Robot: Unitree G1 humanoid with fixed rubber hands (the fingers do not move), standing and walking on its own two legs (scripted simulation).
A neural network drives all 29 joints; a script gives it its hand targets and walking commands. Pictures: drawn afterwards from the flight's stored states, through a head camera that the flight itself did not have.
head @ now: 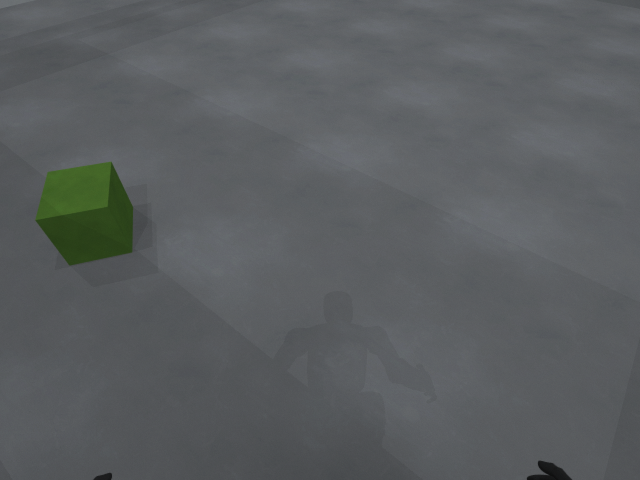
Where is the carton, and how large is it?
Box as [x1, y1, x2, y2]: [35, 162, 132, 265]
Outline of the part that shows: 111,162 50,171 47,173 35,220 69,265 131,252 132,206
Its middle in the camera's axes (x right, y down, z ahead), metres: -0.97 -0.13 +1.62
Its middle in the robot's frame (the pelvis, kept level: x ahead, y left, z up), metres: +1.27 +0.94 -0.65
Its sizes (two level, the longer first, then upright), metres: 0.299 0.247 0.263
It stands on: the floor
